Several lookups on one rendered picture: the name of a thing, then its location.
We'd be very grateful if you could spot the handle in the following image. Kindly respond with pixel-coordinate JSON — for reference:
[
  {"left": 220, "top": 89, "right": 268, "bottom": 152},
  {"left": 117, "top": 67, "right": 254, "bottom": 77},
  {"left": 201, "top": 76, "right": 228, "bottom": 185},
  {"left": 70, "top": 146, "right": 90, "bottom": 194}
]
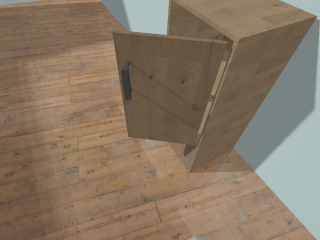
[{"left": 121, "top": 61, "right": 132, "bottom": 101}]

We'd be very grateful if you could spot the cupboard door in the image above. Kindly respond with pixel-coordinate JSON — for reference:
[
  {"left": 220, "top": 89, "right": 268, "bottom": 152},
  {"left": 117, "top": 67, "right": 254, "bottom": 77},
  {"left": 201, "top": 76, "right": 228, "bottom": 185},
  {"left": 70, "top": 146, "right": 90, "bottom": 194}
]
[{"left": 112, "top": 30, "right": 227, "bottom": 145}]

